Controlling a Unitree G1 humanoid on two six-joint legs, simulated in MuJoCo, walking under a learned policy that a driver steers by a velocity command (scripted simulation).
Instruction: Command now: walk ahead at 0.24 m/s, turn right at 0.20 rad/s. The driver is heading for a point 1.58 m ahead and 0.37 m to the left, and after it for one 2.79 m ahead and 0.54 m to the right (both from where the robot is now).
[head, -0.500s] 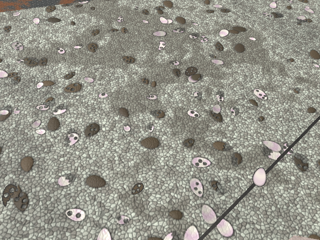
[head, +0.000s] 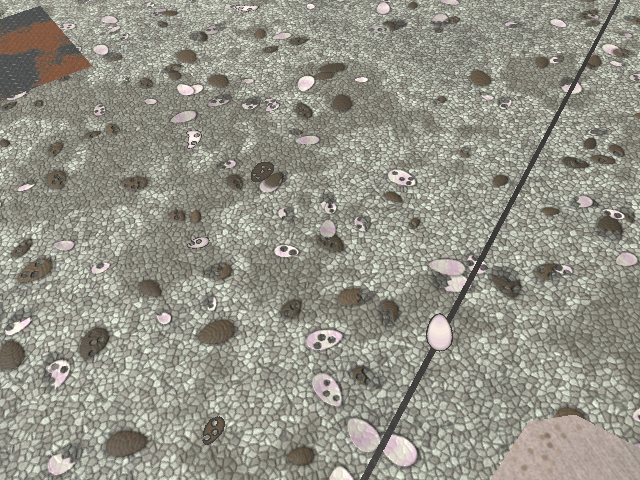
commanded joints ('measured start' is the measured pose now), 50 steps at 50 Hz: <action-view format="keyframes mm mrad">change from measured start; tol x16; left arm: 1 54 152 33 -13 -5 -31 19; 24 279 85 20 132 -16 -117 18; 44 -277 38 -4 26 4 -85 -18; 50 271 213 65 173 44 -114 33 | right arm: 1 -59 -121 -35 -66 -6 -34 27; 17 -276 -39 -13 -103 -6 -74 36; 24 268 -251 -73 38 -19 -107 -12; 28 -2 -56 -22 22 11 -118 1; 50 204 -20 9 182 28 -132 -24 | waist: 1 45 -200 92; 19 63 -141 96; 24 -92 217 -276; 27 18 4 -8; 44 -18 17 78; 50 188 -117 -279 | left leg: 1 -284 21 -49 94 113 -3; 16 -320 18 -19 -168 295 -12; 19 -170 -13 8 -237 251 36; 22 350 -60 8 -346 237 99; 24 641 376 -788 -611 -87 230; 28 253 203 -365 -672 165 161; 36 282 120 -139 -734 578 169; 45 464 162 -96 -658 878 151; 48 503 152 -71 -367 1194 122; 50 126 46 4 171 683 83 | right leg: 1 121 -257 348 -385 -238 -112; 14 215 -264 209 -373 99 -163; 21 142 -247 109 -68 709 -86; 22 46 -187 54 160 696 -63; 24 -403 54 54 717 -238 -12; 25 -460 -20 116 796 -161 -33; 39 -491 -133 -70 301 302 50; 45 -409 -79 -89 96 261 -9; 49 94 -37 -69 -10 174 -103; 50 378 -293 238 -13 62 -176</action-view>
